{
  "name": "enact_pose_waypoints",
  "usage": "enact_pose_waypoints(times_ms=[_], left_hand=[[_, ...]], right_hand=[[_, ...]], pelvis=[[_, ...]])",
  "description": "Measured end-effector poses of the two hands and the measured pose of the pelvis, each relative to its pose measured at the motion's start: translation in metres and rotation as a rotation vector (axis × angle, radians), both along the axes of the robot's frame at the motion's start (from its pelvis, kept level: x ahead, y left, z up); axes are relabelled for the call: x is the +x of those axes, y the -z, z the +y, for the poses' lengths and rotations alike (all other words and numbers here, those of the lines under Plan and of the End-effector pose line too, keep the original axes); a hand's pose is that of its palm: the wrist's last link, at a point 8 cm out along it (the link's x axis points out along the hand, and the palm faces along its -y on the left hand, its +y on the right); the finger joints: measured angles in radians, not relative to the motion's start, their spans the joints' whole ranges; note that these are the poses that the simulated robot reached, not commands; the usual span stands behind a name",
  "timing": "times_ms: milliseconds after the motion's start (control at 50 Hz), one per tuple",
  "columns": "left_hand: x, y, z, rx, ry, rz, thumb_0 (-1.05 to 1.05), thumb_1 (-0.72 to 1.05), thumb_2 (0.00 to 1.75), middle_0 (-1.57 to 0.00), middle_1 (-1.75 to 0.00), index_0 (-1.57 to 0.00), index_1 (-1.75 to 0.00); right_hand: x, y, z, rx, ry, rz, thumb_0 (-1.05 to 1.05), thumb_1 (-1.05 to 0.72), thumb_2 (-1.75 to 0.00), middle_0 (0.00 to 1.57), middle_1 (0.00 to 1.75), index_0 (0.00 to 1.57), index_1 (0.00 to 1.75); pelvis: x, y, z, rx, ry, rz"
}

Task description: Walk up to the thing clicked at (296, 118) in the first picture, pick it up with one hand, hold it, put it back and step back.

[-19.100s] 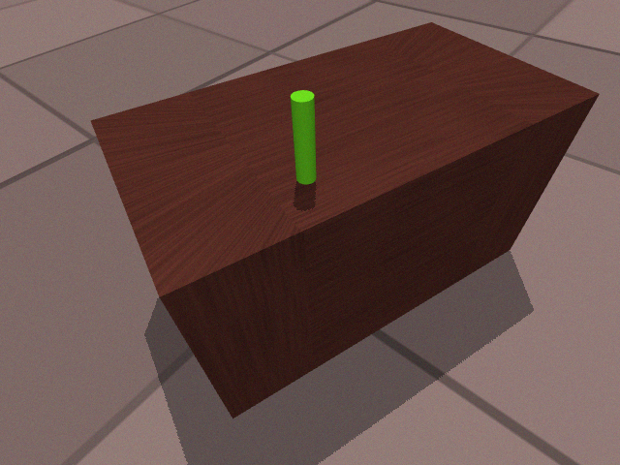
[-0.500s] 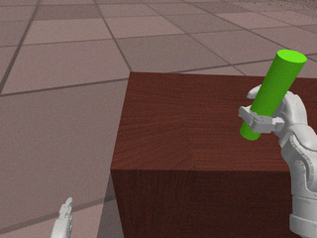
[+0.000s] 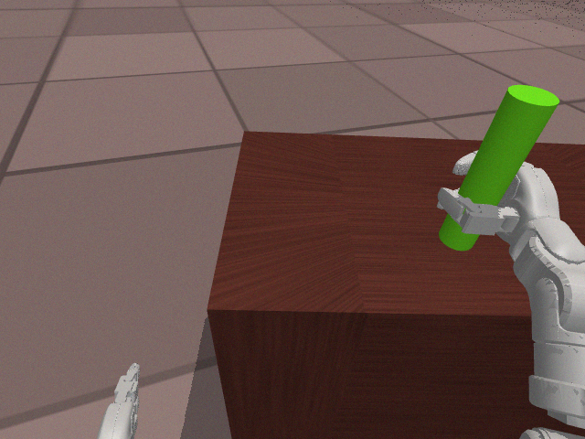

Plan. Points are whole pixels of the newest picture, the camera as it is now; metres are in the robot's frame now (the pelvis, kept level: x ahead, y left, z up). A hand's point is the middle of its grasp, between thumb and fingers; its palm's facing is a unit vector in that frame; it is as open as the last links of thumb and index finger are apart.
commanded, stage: crouch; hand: right
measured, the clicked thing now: (487, 178) +0.35 -0.18 +0.25
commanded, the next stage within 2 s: lower in 1.12 s
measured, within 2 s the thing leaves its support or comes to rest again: neither
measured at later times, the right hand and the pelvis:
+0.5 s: hand (433, 204) +0.44 -0.18 +0.14, palm faces +0.12 +0.99 +0.01, open 6.3 cm; pelvis -0.01 +0.00 -0.01, yaw +2 degrees
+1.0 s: hand (422, 212) +0.48 -0.19 +0.10, palm faces +0.09 +1.00 +0.01, open 6.2 cm; pelvis +0.01 -0.01 -0.02, yaw +3 degrees
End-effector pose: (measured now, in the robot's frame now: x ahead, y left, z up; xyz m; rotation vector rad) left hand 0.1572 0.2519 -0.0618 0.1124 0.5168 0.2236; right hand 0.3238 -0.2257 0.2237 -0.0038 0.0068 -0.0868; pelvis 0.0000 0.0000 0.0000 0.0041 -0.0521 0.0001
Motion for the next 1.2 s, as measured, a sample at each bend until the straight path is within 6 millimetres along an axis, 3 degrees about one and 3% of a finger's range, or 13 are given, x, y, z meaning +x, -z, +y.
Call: enact_pose_waypoints(times_ms=[140,280,400,540,660,1040,1200], left_hand=[[-0.014,0.007,0.004,0.014,-0.001,0.05,-0.02,-0.54,0.06,-0.05,-0.04,-0.05,-0.05],[-0.025,0.007,0.015,0.062,-0.037,0.069,-0.02,-0.54,0.06,-0.05,-0.05,-0.05,-0.05],[-0.028,0.006,0.015,0.074,-0.057,0.066,-0.02,-0.54,0.06,-0.05,-0.05,-0.06,-0.05],[-0.03,0.003,0.005,0.063,-0.042,0.074,-0.02,-0.53,0.05,-0.05,-0.05,-0.06,-0.05],[-0.039,0.009,0.003,0.066,-0.056,0.132,-0.02,-0.53,0.05,-0.06,-0.05,-0.07,-0.04],[-0.024,0.001,0.004,0.109,-0.074,0.129,-0.02,-0.53,0.05,-0.06,-0.05,-0.07,-0.05],[-0.026,0.008,0.002,0.106,-0.067,0.156,-0.01,-0.53,0.05,-0.06,-0.05,-0.07,-0.05]], right_hand=[[0.017,0.039,-0.008,0.015,0.049,0.087,-0.02,0.03,-1.15,0.9,1.21,0.95,1.24],[0.047,0.064,-0.002,0.011,0.038,0.094,-0.02,0.02,-1.16,0.9,1.22,0.94,1.24],[0.071,0.073,0.001,0.024,0.03,0.07,-0.02,0.01,-1.17,0.89,1.23,0.94,1.25],[0.09,0.084,-0.008,0.018,0.032,0.046,-0.02,0.0,-1.17,0.89,1.24,0.93,1.26],[0.099,0.104,-0.013,0.005,0.011,0.07,-0.02,-0.01,-1.18,0.89,1.23,0.93,1.26],[0.128,0.128,-0.014,0.015,0.006,0.05,-0.02,-0.01,-1.18,0.9,1.22,0.94,1.25],[0.136,0.135,-0.015,0.016,0.004,0.044,-0.02,-0.01,-1.18,0.9,1.22,0.94,1.25]], pelvis=[[-0.004,0.001,0.003,-0.002,0.0,0.022],[-0.006,0.004,0.004,-0.002,-0.011,0.057],[-0.006,0.005,0.004,-0.003,-0.021,0.082],[-0.007,0.007,0.002,-0.003,-0.03,0.114],[-0.006,0.008,-0.003,-0.003,-0.036,0.15],[0.006,0.016,-0.008,0.006,-0.045,0.216],[0.008,0.021,-0.009,0.01,-0.044,0.241]])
